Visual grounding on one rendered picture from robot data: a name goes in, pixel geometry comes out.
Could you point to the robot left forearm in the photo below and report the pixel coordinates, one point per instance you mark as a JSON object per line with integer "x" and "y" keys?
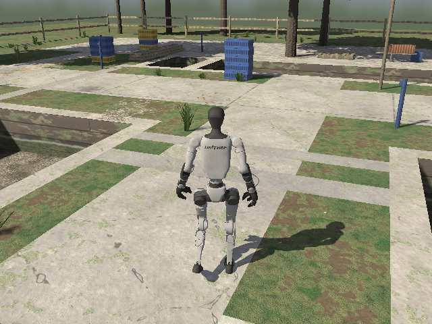
{"x": 183, "y": 178}

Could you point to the robot right upper arm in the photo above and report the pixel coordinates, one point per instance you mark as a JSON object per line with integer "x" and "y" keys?
{"x": 240, "y": 153}

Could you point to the robot left shin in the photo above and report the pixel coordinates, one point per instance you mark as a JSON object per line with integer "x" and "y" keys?
{"x": 199, "y": 242}

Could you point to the robot right hand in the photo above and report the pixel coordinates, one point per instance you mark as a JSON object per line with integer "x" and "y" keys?
{"x": 253, "y": 197}

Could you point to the right robot thigh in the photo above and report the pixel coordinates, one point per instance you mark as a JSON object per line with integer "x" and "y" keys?
{"x": 231, "y": 201}

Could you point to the robot right forearm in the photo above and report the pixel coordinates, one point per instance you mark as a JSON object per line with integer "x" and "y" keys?
{"x": 249, "y": 181}

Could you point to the robot left upper arm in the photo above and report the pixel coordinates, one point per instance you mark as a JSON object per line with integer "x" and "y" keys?
{"x": 191, "y": 153}

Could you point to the robot left hand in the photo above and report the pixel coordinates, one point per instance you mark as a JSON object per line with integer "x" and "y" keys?
{"x": 179, "y": 190}

